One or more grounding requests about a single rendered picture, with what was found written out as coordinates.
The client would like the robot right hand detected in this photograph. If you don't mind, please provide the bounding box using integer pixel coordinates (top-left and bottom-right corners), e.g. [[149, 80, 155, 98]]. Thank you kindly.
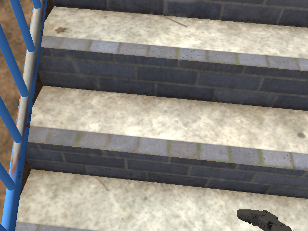
[[237, 209, 295, 231]]

